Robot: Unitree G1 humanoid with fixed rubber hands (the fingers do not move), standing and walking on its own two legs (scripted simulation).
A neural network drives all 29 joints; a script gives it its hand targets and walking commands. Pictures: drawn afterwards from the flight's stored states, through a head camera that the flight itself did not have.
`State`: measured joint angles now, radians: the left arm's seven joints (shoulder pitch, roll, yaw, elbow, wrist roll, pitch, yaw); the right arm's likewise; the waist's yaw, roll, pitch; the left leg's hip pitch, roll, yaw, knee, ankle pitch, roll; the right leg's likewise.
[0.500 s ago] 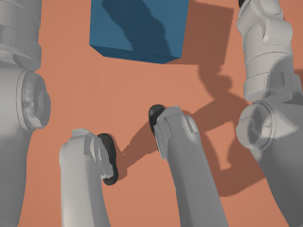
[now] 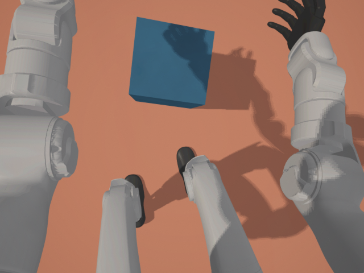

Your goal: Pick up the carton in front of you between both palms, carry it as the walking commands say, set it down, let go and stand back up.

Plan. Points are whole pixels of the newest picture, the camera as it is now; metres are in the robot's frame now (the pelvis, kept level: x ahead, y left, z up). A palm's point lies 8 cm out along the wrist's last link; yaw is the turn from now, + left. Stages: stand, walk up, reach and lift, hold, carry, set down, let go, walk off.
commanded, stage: set down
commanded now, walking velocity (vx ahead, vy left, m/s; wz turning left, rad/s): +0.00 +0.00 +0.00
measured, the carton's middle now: (168, 71) +0.52 -0.11 -0.46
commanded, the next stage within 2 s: let go in 0.08 s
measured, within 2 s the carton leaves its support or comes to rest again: neither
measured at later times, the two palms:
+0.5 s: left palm (11, 69) +0.47 +0.11 +0.01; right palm (354, 69) +0.39 -0.29 +0.02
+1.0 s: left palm out of the picture +0.33 +0.19 +0.10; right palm out of the picture +0.25 -0.25 +0.12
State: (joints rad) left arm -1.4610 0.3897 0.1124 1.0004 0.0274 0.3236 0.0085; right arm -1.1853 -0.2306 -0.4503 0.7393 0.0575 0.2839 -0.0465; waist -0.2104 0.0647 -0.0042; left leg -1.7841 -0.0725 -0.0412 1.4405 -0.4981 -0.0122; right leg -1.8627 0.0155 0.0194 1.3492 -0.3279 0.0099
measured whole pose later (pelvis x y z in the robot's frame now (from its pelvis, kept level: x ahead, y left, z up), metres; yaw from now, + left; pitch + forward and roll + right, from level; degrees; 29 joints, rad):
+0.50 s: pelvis +0.04 -0.02 +0.12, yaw +2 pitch +35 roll +2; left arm -0.70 0.10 0.23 0.61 0.14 0.21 0.14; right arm -0.58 -0.21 -0.27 0.60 -0.08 0.15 0.14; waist -0.14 0.01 -0.02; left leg -1.15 -0.06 -0.09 0.86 -0.33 -0.04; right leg -1.24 0.01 0.00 0.84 -0.21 -0.03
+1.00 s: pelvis +0.10 -0.01 +0.19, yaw -2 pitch +8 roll +0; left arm 0.02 0.16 0.10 0.54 0.06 0.02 0.02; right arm 0.19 -0.20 -0.01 0.39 0.04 0.03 0.08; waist -0.08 -0.03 0.05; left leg -0.35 -0.02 -0.06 0.54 -0.33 0.00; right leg -0.45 0.04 0.03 0.51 -0.21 -0.01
